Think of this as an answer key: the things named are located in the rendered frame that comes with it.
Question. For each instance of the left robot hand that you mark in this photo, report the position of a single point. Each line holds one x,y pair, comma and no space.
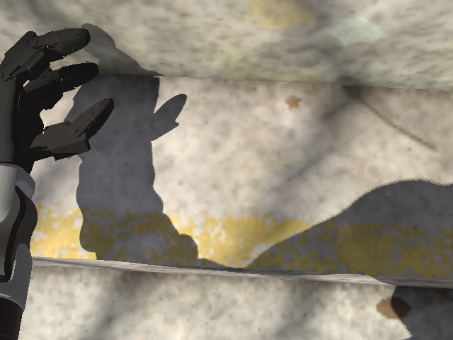
21,139

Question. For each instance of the robot left forearm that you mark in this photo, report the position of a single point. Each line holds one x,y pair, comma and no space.
18,219

